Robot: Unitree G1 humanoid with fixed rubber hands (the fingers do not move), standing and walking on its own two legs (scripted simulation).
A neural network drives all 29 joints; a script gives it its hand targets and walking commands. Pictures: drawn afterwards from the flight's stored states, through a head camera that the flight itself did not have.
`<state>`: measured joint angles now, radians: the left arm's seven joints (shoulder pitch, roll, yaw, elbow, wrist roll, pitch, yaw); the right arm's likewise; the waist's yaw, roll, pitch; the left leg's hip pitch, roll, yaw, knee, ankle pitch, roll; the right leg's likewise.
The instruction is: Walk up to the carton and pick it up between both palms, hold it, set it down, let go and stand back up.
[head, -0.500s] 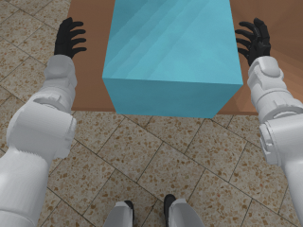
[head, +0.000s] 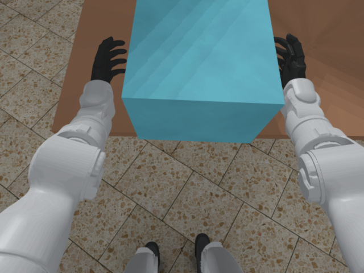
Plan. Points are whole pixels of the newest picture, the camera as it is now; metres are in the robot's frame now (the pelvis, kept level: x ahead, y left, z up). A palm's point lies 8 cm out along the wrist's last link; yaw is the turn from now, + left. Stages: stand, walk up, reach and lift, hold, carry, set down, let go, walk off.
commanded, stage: reach and lift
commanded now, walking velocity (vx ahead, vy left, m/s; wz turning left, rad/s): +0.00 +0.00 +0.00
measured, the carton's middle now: (198, 65) +0.56 -0.04 +0.01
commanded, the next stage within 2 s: none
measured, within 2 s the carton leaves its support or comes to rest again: neither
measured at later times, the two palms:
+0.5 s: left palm (108, 74) +0.51 +0.16 +0.05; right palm (288, 75) +0.50 -0.22 +0.06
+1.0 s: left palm (103, 77) +0.50 +0.17 +0.05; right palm (282, 78) +0.49 -0.21 +0.06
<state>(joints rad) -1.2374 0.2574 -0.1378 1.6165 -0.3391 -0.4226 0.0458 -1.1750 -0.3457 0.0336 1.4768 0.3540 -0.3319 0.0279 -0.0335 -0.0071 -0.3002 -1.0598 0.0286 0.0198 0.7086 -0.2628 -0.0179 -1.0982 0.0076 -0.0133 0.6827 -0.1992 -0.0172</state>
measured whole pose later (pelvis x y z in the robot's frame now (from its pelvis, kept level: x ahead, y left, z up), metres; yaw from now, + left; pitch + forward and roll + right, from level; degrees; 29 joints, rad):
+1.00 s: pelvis +0.01 +0.00 +0.02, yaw +1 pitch +31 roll +0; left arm -1.18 0.24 0.18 1.60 -0.06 -0.50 0.03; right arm -1.09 -0.24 -0.34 1.37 -0.06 -0.39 -0.01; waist -0.05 0.02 -0.20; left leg -0.89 0.02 0.01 0.56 -0.22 -0.01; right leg -0.91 0.00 -0.04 0.53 -0.16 -0.02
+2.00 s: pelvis +0.03 +0.02 +0.04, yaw +0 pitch +28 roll -1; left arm -1.01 0.17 0.28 1.48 0.03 -0.58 0.05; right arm -0.95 -0.20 -0.51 1.37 -0.25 -0.58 -0.03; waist -0.04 0.03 -0.16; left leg -0.74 0.03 0.04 0.46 -0.20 0.00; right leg -0.75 -0.01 -0.06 0.38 -0.11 0.00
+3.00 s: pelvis +0.00 +0.01 +0.04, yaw +2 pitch +16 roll -1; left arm -0.92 0.20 -0.01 1.42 -0.22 -0.41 0.06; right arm -0.84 -0.19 -0.18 1.18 0.04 -0.27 -0.06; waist -0.06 0.05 -0.20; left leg -0.59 0.01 -0.01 0.51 -0.20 0.00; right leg -0.58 -0.02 -0.10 0.44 -0.14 -0.01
